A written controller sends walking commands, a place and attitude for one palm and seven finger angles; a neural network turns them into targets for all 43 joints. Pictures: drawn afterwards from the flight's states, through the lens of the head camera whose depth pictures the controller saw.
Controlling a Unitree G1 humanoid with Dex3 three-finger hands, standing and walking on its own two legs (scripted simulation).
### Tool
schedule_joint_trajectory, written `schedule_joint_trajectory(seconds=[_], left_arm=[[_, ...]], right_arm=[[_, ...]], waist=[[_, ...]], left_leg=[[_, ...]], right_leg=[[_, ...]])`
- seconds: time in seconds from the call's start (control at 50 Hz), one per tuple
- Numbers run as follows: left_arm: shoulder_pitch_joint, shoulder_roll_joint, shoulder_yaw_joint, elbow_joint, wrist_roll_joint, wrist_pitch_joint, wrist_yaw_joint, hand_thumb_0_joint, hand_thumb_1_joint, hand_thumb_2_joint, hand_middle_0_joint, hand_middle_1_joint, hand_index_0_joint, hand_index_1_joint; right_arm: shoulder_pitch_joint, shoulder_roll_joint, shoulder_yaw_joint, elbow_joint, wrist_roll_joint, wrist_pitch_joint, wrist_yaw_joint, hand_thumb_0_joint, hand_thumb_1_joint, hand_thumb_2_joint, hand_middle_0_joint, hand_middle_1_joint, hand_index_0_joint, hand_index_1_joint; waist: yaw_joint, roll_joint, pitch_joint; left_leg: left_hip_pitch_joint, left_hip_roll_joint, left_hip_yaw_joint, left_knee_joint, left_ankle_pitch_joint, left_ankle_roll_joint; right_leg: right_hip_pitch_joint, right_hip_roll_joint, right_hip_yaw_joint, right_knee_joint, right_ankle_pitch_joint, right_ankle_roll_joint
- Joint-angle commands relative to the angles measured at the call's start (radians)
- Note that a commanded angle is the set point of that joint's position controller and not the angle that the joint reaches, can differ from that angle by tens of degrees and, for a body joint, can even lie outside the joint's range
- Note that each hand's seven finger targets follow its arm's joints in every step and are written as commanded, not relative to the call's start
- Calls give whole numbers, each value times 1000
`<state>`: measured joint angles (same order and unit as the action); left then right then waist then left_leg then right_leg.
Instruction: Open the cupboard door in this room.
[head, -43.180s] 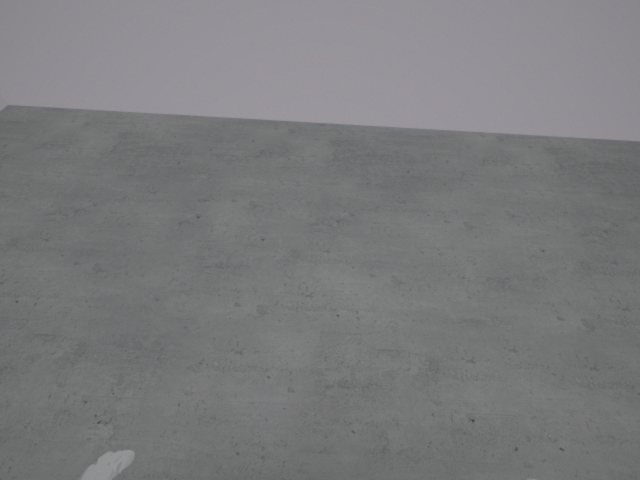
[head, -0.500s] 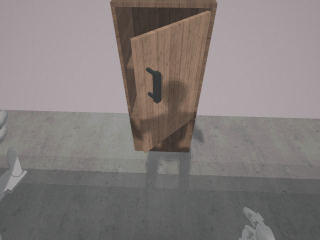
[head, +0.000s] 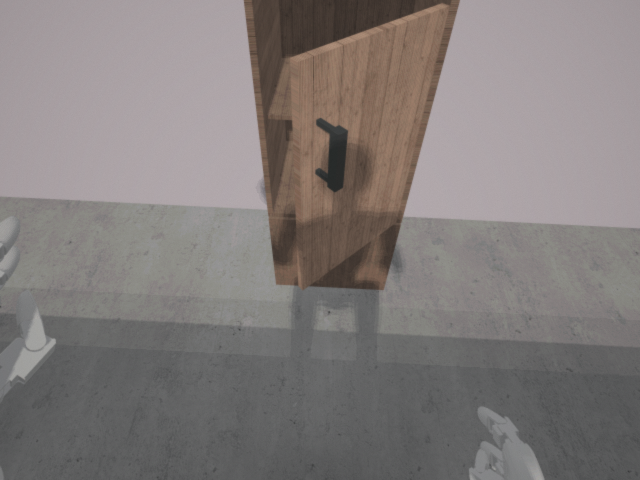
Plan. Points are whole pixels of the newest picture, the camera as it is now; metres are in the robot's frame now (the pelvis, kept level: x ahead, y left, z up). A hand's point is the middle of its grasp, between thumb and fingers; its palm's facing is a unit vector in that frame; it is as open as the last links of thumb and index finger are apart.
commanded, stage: stop stepping back and stand still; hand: left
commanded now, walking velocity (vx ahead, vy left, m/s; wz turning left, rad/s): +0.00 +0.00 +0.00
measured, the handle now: (329, 155) +0.62 +0.03 +0.05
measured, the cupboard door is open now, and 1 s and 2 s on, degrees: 45 45 45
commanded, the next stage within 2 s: let the arm hang, fingers relaxed in 0.02 s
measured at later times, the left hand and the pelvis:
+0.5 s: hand out of the picture +0.01 +0.16 -0.18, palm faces +0.03 -0.98 -0.20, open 7.1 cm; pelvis -0.03 -0.03 -0.01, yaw +4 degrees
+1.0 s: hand out of the picture +0.02 +0.21 -0.16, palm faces +0.08 -0.95 -0.31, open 7.4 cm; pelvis -0.02 -0.02 +0.00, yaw +3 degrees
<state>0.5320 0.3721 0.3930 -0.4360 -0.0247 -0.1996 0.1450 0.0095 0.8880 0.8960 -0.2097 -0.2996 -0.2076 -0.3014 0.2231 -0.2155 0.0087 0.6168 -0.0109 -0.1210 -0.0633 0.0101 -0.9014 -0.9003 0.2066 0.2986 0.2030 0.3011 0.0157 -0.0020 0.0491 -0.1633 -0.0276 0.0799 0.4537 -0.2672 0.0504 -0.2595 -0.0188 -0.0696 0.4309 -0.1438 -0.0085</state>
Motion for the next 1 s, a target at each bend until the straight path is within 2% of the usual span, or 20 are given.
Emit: schedule_joint_trajectory(seconds=[0.0,0.08,0.1,0.12,0.14,0.18,0.22,0.24,0.26,0.28,0.3,0.32,0.34,0.36,0.42,0.46,0.5,0.56,0.76,0.98], left_arm=[[-44,194,134,-231,-2,-73,21,0,900,900,-200,-300,-200,-300],[-19,179,130,-197,-5,-75,23,0,900,900,-200,-300,-200,-300],[-102,19,-328,590,41,39,-103,0,900,900,-200,-300,-200,-300],[-129,31,-259,624,53,146,-132,0,900,900,-200,-300,-200,-300],[-126,26,-257,598,53,182,-137,0,900,900,-200,-300,-200,-300],[-196,8,-265,659,59,192,-137,0,900,900,-200,-300,-200,-300],[-221,29,-275,757,63,193,-135,0,900,900,-200,-300,-200,-300],[-216,37,-277,824,67,191,-136,0,900,900,-200,-300,-200,-300],[-208,51,-281,891,71,187,-137,0,900,900,-200,-300,-200,-300],[-223,76,-289,941,73,187,-137,0,900,900,-200,-300,-200,-300],[-257,95,-300,987,71,188,-136,0,900,900,-200,-300,-200,-300],[-308,104,-316,1032,62,197,-138,0,900,900,-200,-300,-200,-300],[-354,105,-321,1065,59,202,-137,0,900,900,-200,-300,-200,-300],[-374,93,-325,1098,58,205,-135,0,900,900,-200,-300,-200,-300],[-367,54,-340,1209,47,200,-129,0,900,900,-200,-300,-200,-300],[-331,26,-335,1273,45,198,-127,0,900,900,-200,-300,-200,-300],[-303,37,-332,1329,47,199,-126,0,900,900,-200,-300,-200,-300],[-292,25,-334,1396,43,192,-129,0,900,900,-200,-300,-200,-300],[-325,38,-333,1492,40,187,-125,0,900,900,-200,-300,-200,-300],[-364,54,-332,1505,43,180,-125,0,900,900,-200,-300,-200,-300]], right_arm=[[-91,-123,-48,-162,5,-57,-14,0,-900,-900,200,300,200,300],[-82,-123,-50,-160,7,-54,-13,0,-900,-900,200,300,200,300],[-132,-218,-86,109,38,-120,73,0,-900,-900,200,300,200,300],[-34,-251,-97,123,15,-22,82,0,-900,-900,200,300,200,300],[-29,-246,-94,88,16,11,75,0,-900,-900,200,300,200,300],[-52,-238,-82,90,-2,37,67,0,-900,-900,200,300,200,300],[-73,-243,-73,101,-17,52,62,0,-900,-900,200,300,200,300],[-94,-246,-72,111,-21,60,59,0,-900,-900,200,300,200,300],[-110,-243,-70,123,-19,65,58,0,-900,-900,200,300,200,300],[-97,-224,-69,134,-13,72,58,0,-900,-900,200,300,200,300],[-61,-200,-65,149,-5,84,62,0,-900,-900,200,300,200,300],[-14,-176,-58,179,-2,104,66,0,-900,-900,200,300,200,300],[2,-173,-54,210,-7,119,62,0,-900,-900,200,300,200,300],[8,-167,-52,236,-11,127,61,0,-900,-900,200,300,200,300],[63,-140,-42,300,-11,128,58,0,-900,-900,200,300,200,300],[54,-142,-43,325,-19,127,55,0,-900,-900,200,300,200,300],[43,-160,-49,340,-19,131,55,0,-900,-900,200,300,200,300],[73,-155,-51,373,-17,126,49,0,-900,-900,200,300,200,300],[129,-155,-52,444,-13,123,44,0,-900,-900,200,300,200,300],[58,-181,-53,453,-14,111,48,0,-900,-900,200,300,200,300]], waist=[[-5,96,-114],[-8,58,-110],[-70,19,16],[-54,32,-39],[-54,61,-37],[-49,83,-43],[-26,-38,-63],[0,-96,-88],[17,-144,-121],[11,-208,-140],[-15,-220,-143],[-45,-173,-92],[-51,-179,-74],[-55,-140,-48],[-60,2,-73],[-37,129,-62],[-12,161,-30],[-8,62,-23],[-20,-34,31],[-15,7,38]], left_leg=[[-190,110,-129,-167,95,-59],[-200,107,-131,-158,63,-54],[-144,111,-134,42,238,-43],[-110,131,-150,7,342,-52],[-113,155,-165,-12,349,-43],[-227,212,-272,-98,242,23],[-225,239,-314,-107,235,80],[-227,226,-292,-66,270,87],[-218,178,-237,-10,271,66],[-182,96,-178,50,172,30],[-141,24,-130,103,-5,4],[-99,1,-114,127,-164,-2],[-51,-2,-104,150,-158,2],[-22,0,-95,161,-131,1],[-2,32,-140,62,-71,4],[-102,71,-194,-45,-157,12],[-190,93,-220,-109,-251,16],[-213,93,-216,-116,-188,15],[-152,95,-197,-133,-143,12],[-134,114,-223,-197,-140,10]], right_leg=[[239,-21,78,12,129,8],[235,-28,89,-6,118,6],[-57,-87,62,73,106,-21],[-80,-103,106,59,48,-41],[-98,-70,76,99,-42,-37],[-75,-16,73,259,-190,-31],[-41,-11,121,296,-241,-32],[14,-21,128,241,-151,-33],[77,-40,151,166,-2,-37],[87,-88,225,70,87,-56],[42,-165,314,-24,35,-97],[-72,-220,350,-112,-226,-129],[-140,-200,370,-174,-417,-135],[-189,-185,362,-204,-478,-130],[-133,-138,296,-156,-377,-105],[-51,-93,251,-119,-356,-84],[9,-68,216,-106,-352,-69],[72,-68,219,-117,-274,-72],[21,-89,218,-176,-326,-73],[43,-81,202,-154,-244,-58]])
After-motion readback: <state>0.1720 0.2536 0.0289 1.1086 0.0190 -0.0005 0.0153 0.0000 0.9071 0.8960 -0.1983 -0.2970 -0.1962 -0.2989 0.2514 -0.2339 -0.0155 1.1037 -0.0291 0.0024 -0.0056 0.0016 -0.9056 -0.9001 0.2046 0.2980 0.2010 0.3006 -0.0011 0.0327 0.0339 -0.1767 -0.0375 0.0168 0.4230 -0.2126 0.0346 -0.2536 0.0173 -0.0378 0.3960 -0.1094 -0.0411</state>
